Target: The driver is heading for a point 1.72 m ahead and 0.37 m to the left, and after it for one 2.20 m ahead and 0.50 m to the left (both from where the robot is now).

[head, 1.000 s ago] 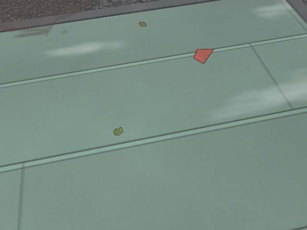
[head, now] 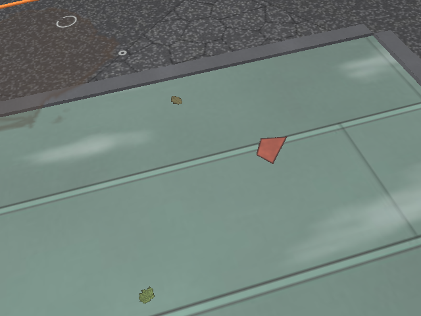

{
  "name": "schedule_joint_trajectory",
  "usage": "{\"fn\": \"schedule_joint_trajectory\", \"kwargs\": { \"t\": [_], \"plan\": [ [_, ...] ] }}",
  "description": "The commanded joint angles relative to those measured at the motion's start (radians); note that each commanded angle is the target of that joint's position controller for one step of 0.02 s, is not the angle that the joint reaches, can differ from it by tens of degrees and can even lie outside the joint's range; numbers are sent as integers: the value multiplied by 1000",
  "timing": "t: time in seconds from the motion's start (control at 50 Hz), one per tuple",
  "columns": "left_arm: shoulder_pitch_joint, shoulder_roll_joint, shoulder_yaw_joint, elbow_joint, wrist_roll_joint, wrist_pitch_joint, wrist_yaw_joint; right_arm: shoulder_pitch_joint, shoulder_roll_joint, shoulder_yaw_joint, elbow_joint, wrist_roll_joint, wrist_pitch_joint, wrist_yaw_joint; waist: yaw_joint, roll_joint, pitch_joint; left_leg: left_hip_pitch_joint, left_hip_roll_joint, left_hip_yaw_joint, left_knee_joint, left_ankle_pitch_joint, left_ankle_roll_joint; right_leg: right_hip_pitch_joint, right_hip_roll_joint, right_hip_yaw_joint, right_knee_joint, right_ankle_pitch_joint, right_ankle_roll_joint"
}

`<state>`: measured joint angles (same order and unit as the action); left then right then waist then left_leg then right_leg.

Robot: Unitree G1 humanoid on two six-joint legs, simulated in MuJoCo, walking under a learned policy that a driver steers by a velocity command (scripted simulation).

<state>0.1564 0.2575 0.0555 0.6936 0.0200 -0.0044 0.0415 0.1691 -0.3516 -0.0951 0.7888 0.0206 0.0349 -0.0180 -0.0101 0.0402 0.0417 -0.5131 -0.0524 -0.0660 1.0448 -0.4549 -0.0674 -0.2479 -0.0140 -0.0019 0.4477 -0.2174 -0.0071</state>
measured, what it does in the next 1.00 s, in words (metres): steps on the spot, turning left: left foot, then right foot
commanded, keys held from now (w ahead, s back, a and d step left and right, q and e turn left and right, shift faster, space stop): q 0.48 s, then no key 0.52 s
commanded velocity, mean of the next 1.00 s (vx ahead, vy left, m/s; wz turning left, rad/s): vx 0.01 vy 0.00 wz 0.39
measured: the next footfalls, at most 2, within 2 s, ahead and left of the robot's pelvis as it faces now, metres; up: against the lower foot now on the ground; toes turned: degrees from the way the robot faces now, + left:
left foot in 0.24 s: +0.03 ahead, +0.15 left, +0.00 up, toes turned +16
right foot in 0.70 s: +0.11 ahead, -0.07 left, +0.00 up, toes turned +24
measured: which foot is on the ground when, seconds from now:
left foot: up 0.00-0.22, down 0.24-1.00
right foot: down 0.00-0.24, up 0.26-0.68, down 0.70-1.00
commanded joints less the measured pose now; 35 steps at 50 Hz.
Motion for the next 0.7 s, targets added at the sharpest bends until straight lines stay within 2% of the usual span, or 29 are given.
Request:
{"fn": "schedule_joint_trajectory", "kwargs": {
  "t": [0.02,0.1,0.16,0.2,0.22,0.24,0.26,0.28,0.3,0.32,0.34,0.36,0.4,0.5,0.56,0.62,0.66,0.68,0.7],
  "plan": [
    [-27,152,42,-55,-6,-7,7,-2,-38,-7,-77,6,8,5,11,-178,-74,-108,55,26,20,46,-44,164,-240,135,-111,468,-202],
    [-13,199,61,-43,-9,9,8,-57,-25,9,-132,4,9,30,43,-210,-117,29,80,81,-198,69,-32,171,-267,79,-96,465,-210],
    [-8,222,70,-30,-25,9,-3,-45,-53,-1,-148,3,16,43,38,-221,-117,108,67,122,-329,92,3,168,-294,66,-65,450,-200],
    [-30,223,71,-22,-47,5,-7,7,-55,-9,-138,0,21,49,-2,-209,-114,219,45,152,-513,221,50,129,-283,29,6,399,-151],
    [9,199,67,-2,-50,0,-10,43,-73,-19,-128,-4,22,43,-13,-170,-121,324,30,129,-614,332,84,71,-250,-15,82,307,-94],
    [55,156,56,7,-21,-4,-16,81,-155,-43,-131,-2,20,28,-3,17,-145,500,157,-66,-661,640,144,-101,-174,-110,289,68,2],
    [3,102,33,-58,23,-7,-14,79,-267,-61,-158,-23,13,19,-2,286,-140,581,427,-441,-659,952,357,-401,-14,-120,548,-460,93],
    [-79,149,46,-69,5,-8,-6,116,-210,-47,-160,-50,-10,29,-82,155,-210,542,449,-460,-684,886,450,-415,-2,44,718,-501,89],
    [-83,169,54,-67,-19,-3,-3,71,-182,-35,-156,-48,-28,30,-49,111,-164,503,391,-364,-689,805,407,-428,-19,70,757,-422,74],
    [-61,171,59,-47,-21,2,5,14,-157,-32,-159,-28,-35,23,-20,72,-132,471,328,-300,-690,702,346,-432,-33,78,731,-333,68],
    [-55,181,64,-38,-13,6,14,-26,-129,-22,-166,-10,-32,15,-6,62,-113,448,300,-277,-691,659,311,-433,-39,85,698,-272,71],
    [-40,180,66,-34,-8,8,15,-43,-121,-16,-170,-6,-27,8,9,72,-115,404,274,-255,-696,667,301,-386,-28,82,695,-224,78],
    [-10,159,63,-29,-13,3,10,-39,-118,-13,-176,-13,-20,-2,20,79,-139,388,249,-242,-701,651,302,-343,-2,75,665,-163,89],
    [-41,129,48,-39,-17,-3,1,-25,-135,-19,-179,-11,-11,-14,-2,97,-131,385,229,-286,-696,479,294,-288,17,87,412,-113,104],
    [-40,135,45,-39,-23,-7,-11,-30,-129,-14,-179,-19,-7,-7,-18,117,-121,324,229,-311,-689,434,296,-191,15,75,322,-124,97],
    [-36,137,44,-44,-27,-15,-22,-32,-119,-4,-171,-19,-2,1,-23,119,-111,317,232,-355,-662,464,294,-124,18,63,227,-142,78],
    [4,121,40,-32,-26,-25,-32,-58,-99,8,-168,-11,1,1,14,106,-110,301,204,-355,-625,479,263,-22,22,47,41,-32,53],
    [21,121,38,-28,-17,-31,-35,-45,-79,16,-160,-9,-1,0,27,86,-108,272,175,-344,-610,435,223,61,3,61,-78,102,33],
    [29,170,43,-37,2,-34,-31,-7,-47,27,-156,-24,-8,-1,7,-3,-129,218,124,-292,-545,310,163,151,-115,161,-94,253,-4]
  ]
}}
